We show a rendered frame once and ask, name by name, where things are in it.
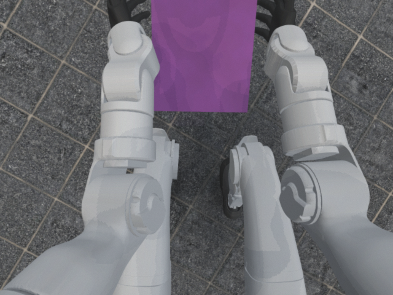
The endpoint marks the right robot hand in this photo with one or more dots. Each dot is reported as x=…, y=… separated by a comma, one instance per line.
x=283, y=13

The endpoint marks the carton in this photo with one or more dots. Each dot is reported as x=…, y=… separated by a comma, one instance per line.
x=204, y=48

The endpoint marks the left robot forearm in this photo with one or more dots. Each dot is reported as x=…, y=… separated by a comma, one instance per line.
x=127, y=103

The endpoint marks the robot left upper arm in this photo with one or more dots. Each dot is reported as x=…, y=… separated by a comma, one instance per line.
x=119, y=211

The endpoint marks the right robot forearm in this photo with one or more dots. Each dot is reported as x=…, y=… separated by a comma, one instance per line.
x=305, y=102

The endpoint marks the robot right thigh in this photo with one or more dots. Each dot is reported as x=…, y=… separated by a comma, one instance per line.
x=271, y=261

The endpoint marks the robot right upper arm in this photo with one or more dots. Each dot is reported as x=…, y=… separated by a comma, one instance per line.
x=330, y=200

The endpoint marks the left robot hand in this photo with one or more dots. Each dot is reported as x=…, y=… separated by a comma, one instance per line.
x=120, y=11

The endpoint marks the right robot foot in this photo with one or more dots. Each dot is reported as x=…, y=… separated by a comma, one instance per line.
x=235, y=212

